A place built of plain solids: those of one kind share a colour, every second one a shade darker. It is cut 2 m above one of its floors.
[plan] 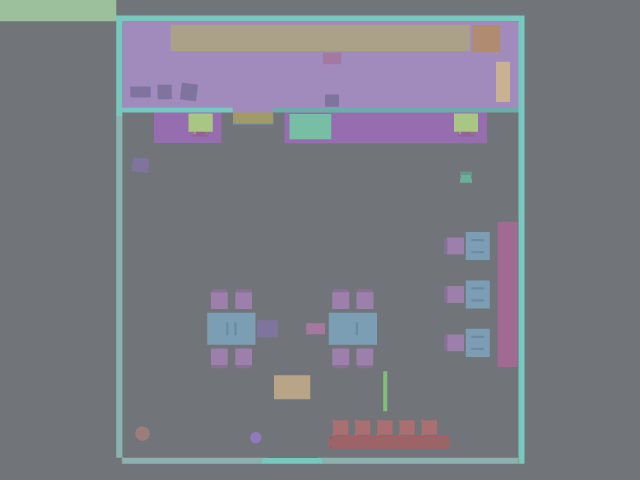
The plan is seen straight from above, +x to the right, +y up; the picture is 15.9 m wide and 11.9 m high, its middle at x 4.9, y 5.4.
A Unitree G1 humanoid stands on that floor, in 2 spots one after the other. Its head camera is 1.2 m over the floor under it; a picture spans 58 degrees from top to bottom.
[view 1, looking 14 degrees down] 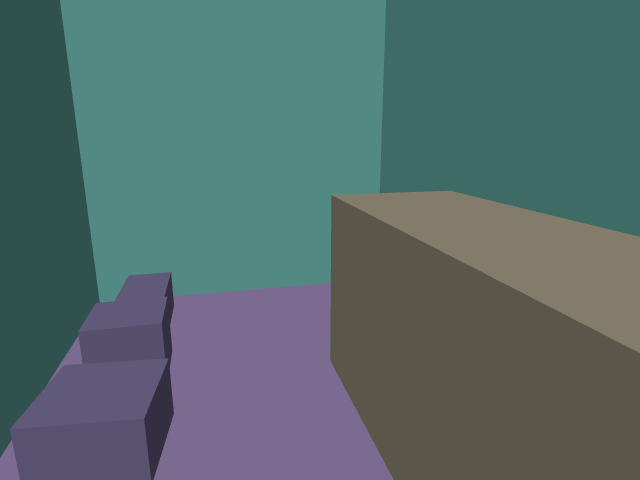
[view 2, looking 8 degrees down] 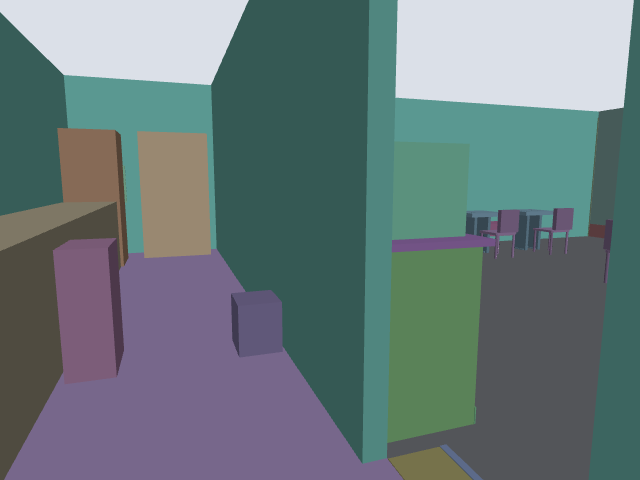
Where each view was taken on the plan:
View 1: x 3.24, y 9.52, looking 166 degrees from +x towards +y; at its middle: wall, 3.44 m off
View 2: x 2.20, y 9.40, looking -19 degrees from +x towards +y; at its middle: wall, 2.24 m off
